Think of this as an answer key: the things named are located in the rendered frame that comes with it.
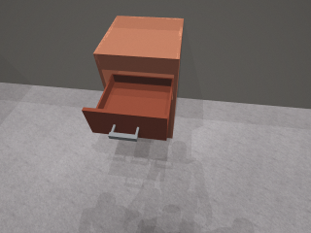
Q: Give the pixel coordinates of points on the cabinet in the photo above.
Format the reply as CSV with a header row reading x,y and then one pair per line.
x,y
143,46

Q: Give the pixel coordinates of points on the drawer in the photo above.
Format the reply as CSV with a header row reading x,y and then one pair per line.
x,y
131,101

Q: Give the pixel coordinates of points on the handle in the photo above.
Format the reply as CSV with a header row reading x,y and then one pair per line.
x,y
123,136

